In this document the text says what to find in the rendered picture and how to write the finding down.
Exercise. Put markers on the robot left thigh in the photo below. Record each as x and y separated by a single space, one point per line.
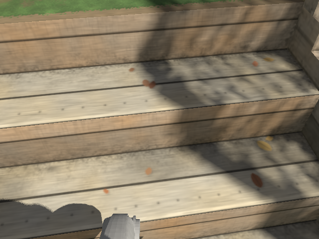
121 226

